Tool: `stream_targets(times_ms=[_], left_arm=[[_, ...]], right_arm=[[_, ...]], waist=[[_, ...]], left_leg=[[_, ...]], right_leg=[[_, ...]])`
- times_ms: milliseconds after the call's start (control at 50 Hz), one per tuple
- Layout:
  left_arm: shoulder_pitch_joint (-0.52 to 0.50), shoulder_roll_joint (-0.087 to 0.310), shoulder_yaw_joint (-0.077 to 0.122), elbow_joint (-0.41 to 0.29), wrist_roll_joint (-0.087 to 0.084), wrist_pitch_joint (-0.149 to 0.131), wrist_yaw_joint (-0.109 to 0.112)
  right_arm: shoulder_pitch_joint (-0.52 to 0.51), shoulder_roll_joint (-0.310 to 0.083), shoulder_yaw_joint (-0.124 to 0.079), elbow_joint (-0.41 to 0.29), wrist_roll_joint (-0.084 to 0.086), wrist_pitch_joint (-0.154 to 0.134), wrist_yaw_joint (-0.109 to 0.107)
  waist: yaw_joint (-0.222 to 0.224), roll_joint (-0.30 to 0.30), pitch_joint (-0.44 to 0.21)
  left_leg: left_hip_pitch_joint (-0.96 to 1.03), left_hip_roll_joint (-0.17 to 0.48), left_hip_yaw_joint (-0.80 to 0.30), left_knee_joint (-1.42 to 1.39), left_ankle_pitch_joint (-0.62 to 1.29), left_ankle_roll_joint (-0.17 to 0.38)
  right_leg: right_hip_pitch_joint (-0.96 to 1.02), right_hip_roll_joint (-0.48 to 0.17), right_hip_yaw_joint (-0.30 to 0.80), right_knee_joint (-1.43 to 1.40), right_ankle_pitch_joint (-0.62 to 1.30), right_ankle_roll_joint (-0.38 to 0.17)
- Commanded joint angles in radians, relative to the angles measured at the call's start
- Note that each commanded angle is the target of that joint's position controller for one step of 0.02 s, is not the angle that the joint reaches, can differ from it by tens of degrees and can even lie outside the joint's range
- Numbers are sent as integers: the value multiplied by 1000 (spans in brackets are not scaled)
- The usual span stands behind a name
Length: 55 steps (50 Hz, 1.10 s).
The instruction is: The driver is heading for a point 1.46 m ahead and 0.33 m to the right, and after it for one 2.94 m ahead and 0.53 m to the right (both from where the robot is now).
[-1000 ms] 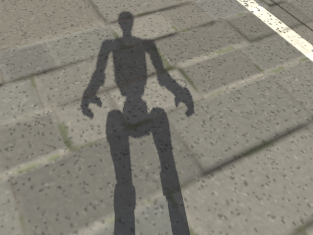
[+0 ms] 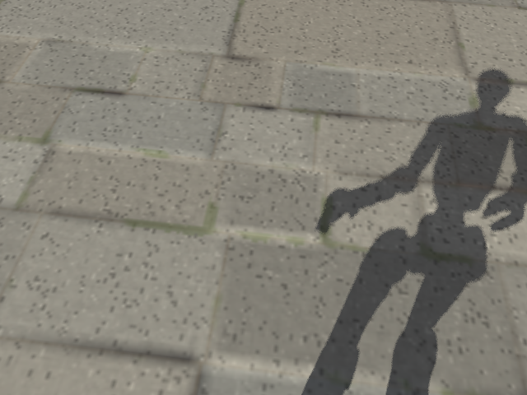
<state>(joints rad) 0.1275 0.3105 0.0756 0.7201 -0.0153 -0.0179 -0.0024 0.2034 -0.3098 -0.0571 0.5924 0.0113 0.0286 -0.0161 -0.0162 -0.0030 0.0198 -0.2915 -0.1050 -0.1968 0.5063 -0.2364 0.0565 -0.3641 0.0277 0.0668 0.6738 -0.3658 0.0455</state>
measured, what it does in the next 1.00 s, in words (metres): walks ahead: right foot, then left foot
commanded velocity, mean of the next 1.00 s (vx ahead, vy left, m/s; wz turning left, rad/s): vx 0.43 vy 0.00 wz -0.01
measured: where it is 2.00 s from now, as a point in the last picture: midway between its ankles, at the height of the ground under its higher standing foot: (298, 229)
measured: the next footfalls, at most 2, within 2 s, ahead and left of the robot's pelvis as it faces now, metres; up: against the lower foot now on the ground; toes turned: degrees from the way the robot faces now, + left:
right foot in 0.06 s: +0.05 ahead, -0.13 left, +0.00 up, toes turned +5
left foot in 0.50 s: +0.32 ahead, +0.16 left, +0.00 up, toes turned +4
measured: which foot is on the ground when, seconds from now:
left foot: down 0.00-0.06, up 0.08-0.48, down 0.50-1.00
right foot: up 0.00-0.04, down 0.06-0.50, up 0.52-1.00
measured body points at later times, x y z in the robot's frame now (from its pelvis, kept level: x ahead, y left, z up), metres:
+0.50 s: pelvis +0.18 +0.03 -0.02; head +0.22 +0.04 +0.43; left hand +0.12 +0.31 -0.14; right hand +0.45 -0.17 -0.08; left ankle +0.28 +0.15 -0.74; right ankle +0.01 -0.13 -0.73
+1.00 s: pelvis +0.46 +0.04 -0.02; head +0.50 +0.02 +0.43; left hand +0.70 +0.24 -0.10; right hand +0.46 -0.26 -0.14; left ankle +0.28 +0.15 -0.74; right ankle +0.61 -0.07 -0.73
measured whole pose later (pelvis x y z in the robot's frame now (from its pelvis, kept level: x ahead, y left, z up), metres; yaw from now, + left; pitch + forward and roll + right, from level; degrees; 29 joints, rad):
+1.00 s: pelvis +0.46 +0.04 -0.02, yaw -5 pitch +2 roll +2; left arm 0.08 0.27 0.02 0.64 -0.02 -0.06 -0.07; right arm 0.35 -0.30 -0.06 0.82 0.01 -0.06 0.00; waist -0.07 -0.03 0.03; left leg 0.13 -0.02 0.17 0.28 -0.43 -0.01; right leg -0.58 -0.02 -0.03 0.58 -0.06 -0.08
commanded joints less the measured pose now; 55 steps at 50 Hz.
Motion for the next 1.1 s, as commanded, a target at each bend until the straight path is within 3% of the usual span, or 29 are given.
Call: stream_targets(times_ms=[20,40,60,80,100,120,160,200,300,380,420,460,480,500,520,540,560,600,640,760,840,920,980,1000,1020,1040,1060,1080,1100], left_arm=[[13,70,19,-61,-6,-49,-16],[54,62,19,-45,2,-57,-16],[133,93,24,-31,15,-64,-11],[211,183,38,-15,38,-66,-8],[223,218,54,0,43,-74,-17],[182,166,39,-7,23,-77,-9],[160,115,20,-12,8,-75,5],[187,104,10,-4,12,-74,12],[255,120,6,24,4,-63,12],[310,159,10,50,-8,-52,5],[312,171,13,60,-17,-46,5],[290,188,17,63,-19,-38,9],[295,171,10,62,-15,-36,11],[287,125,-11,36,9,-40,13],[391,-9,-51,-4,9,-57,11],[324,95,-27,8,-15,-77,8],[229,145,-10,-21,-39,-86,1],[159,118,-15,-30,-10,-90,-1],[201,87,-16,-12,-8,-72,-9],[91,46,-27,-42,-3,-42,-10],[-49,25,-38,-89,-4,-55,-33],[-129,33,-36,-146,-5,-56,-59],[-62,78,-12,-164,-1,-48,-67],[61,116,11,-141,-3,-43,-62],[225,174,43,-107,-7,-36,-48],[310,292,72,-101,-3,-30,-30],[311,265,58,-123,-11,-37,-33],[292,197,38,-121,-1,-42,-33],[245,168,31,-120,-1,-46,-30]], right_arm=[[-14,-142,-35,-50,2,-14,1],[-10,-112,-23,-45,-2,-17,0],[-14,-59,-5,-48,-7,-23,-1],[-7,-15,7,-74,-1,-36,-1],[-72,-101,-18,-104,15,-53,-9],[-66,-147,-35,-88,21,-61,-9],[-33,-129,-35,-53,2,-71,3],[-66,-87,-25,-51,-6,-88,16],[-184,-7,6,-74,0,-108,34],[-246,-16,7,-84,15,-118,60],[-236,-41,-1,-86,20,-121,67],[-123,-86,-24,-57,16,-119,61],[17,-126,-47,-14,13,-114,51],[201,-178,-64,18,6,-106,38],[270,-285,-82,42,-10,-104,40],[262,-175,-55,42,-5,-107,41],[188,-136,-38,43,-4,-108,39],[88,-95,-24,40,-11,-108,42],[41,-72,-19,41,-21,-118,41],[50,-99,-30,104,-21,-149,32],[91,-131,-35,137,-12,-146,23],[140,-151,-43,175,2,-118,17],[128,-190,-53,171,2,-88,3],[118,-195,-53,165,0,-77,-5],[120,-180,-44,152,-4,-75,-14],[207,-75,-9,102,-29,-94,-8],[201,-62,9,94,-32,-132,11],[97,-142,-14,69,11,-155,28],[37,-135,-6,48,23,-169,31]], waist=[[26,157,-57],[48,130,-57],[75,45,-75],[67,-149,-74],[84,-196,44],[63,-150,109],[45,-138,95],[61,-121,78],[114,-119,71],[131,-128,83],[103,-139,82],[14,-135,7],[-57,-109,-89],[-140,-35,-236],[-77,291,-392],[-112,230,-366],[-95,188,-201],[-40,72,-67],[15,101,-49],[11,56,45],[-45,36,75],[-62,26,85],[-3,79,-7],[68,83,-83],[150,51,-172],[111,-170,-299],[104,-205,-452],[139,-126,-357],[118,-64,-220]], left_leg=[[-8,214,-310,-177,-354,146],[-58,180,-284,-138,-370,112],[-171,119,-209,30,-390,56],[-349,-23,3,304,-358,-14],[-507,17,6,456,-366,-30],[-555,62,-16,527,-278,-34],[-572,95,28,548,-143,-48],[-543,132,92,528,-18,-65],[-418,151,193,271,132,-95],[-278,124,227,95,163,-79],[-232,119,218,44,143,-45],[-46,83,241,-14,135,4],[159,70,251,-33,141,36],[462,219,94,4,100,90],[747,491,-420,-104,-146,249],[687,487,-541,-217,-254,243],[566,455,-388,-226,-194,206],[338,369,-190,-262,30,186],[223,332,-94,-320,126,185],[135,310,141,-402,267,164],[170,313,239,-416,275,128],[353,363,275,-343,374,101],[427,362,321,-131,855,63],[402,340,347,44,971,42],[243,304,365,288,881,6],[-179,168,362,682,254,-59],[-388,25,146,890,-347,-79],[-490,94,61,920,-285,-61],[-502,137,83,850,-201,-45]], right_leg=[[138,-2,-43,-192,88,-47],[234,-17,-39,-267,122,-66],[368,-138,90,-312,51,-107],[439,-311,392,-423,-206,-214],[345,-429,634,-512,-393,-327],[325,-409,584,-516,-412,-322],[369,-319,418,-510,-263,-256],[363,-269,292,-528,-72,-236],[312,-215,107,-540,211,-232],[291,-246,79,-524,289,-229],[329,-281,90,-500,366,-216],[346,-271,41,-358,680,-185],[302,-225,-9,-180,800,-159],[109,-188,-34,100,600,-124],[-245,-6,-53,474,-63,-59],[-349,-27,66,594,-177,-64],[-418,-78,42,617,-101,-79],[-370,-144,7,529,37,-74],[-278,-173,10,483,99,-61],[-322,-155,26,244,331,-23],[-273,-119,-32,19,496,-48],[-333,-101,-56,-72,410,-94],[-193,-16,-145,-72,239,-146],[-33,29,-169,-92,229,-173],[242,26,-112,-119,274,-215],[646,-229,347,-128,211,-366],[798,-368,801,-311,96,-486],[745,-340,688,-353,46,-422],[596,-298,543,-363,93,-381]])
